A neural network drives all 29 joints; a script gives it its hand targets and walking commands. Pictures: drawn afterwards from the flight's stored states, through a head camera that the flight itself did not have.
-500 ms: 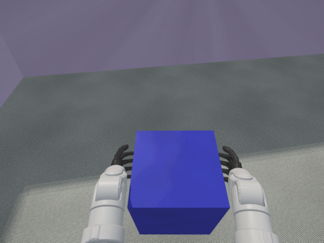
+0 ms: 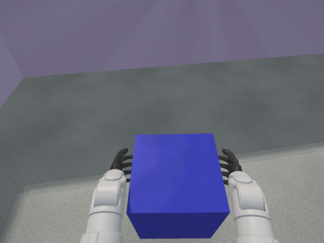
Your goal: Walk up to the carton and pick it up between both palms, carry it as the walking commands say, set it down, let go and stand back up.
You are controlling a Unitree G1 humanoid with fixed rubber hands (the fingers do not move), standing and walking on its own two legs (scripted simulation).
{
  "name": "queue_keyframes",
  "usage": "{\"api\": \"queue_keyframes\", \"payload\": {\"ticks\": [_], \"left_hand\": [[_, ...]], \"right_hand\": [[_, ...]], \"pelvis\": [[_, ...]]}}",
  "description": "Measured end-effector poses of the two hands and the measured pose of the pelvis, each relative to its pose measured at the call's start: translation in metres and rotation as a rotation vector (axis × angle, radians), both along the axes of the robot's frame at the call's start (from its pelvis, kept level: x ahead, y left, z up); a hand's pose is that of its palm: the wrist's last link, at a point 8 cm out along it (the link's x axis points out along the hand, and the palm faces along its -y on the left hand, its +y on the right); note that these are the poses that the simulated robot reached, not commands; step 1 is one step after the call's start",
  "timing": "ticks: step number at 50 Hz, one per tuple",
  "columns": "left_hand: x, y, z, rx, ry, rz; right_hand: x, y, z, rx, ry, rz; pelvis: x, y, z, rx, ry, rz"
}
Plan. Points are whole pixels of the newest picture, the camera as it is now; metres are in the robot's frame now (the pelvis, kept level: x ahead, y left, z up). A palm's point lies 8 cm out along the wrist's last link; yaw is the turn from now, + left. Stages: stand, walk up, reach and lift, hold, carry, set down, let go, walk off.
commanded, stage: reach and lift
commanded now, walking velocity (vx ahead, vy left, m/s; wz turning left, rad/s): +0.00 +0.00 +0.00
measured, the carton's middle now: (174, 188) +0.29 -0.01 -0.03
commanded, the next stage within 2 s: hold in 0.22 s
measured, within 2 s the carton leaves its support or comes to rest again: neither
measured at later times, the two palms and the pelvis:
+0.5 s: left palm (113, 176) +0.28 +0.15 +0.04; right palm (232, 179) +0.27 -0.15 +0.05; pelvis -0.01 +0.01 +0.00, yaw -1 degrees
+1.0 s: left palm (114, 176) +0.28 +0.15 +0.04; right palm (232, 177) +0.28 -0.15 +0.04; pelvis -0.01 +0.00 -0.01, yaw +1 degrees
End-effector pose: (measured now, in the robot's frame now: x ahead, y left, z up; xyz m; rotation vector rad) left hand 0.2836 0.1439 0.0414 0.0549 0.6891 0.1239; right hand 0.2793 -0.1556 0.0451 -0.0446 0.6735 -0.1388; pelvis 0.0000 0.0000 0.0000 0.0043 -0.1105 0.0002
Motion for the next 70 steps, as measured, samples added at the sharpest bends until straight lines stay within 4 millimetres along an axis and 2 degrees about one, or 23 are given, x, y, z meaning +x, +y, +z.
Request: {"api": "queue_keyframes", "payload": {"ticks": [21, 47, 57, 70], "left_hand": [[-0.004, 0.007, 0.001, -0.01, -0.005, 0.004], [-0.003, 0.006, 0.001, -0.005, -0.011, 0.014], [-0.013, -0.004, 0.003, -0.04, -0.069, 0.091], [-0.05, -0.034, 0.011, -0.063, -0.01, 0.127]], "right_hand": [[-0.006, 0.007, 0.001, 0.005, -0.003, -0.011], [-0.001, 0.006, -0.001, 0.001, -0.006, 0.007], [0.004, -0.004, 0.001, 0.046, -0.062, 0.029], [-0.028, -0.034, 0.008, 0.085, 0.002, 0.022]], "pelvis": [[-0.01, 0.008, -0.002, -0.001, -0.003, -0.008], [-0.004, 0.003, -0.004, -0.002, 0.032, 0.001], [-0.007, -0.023, -0.019, -0.028, 0.149, 0.034], [-0.017, -0.056, -0.032, -0.025, 0.168, 0.065]]}}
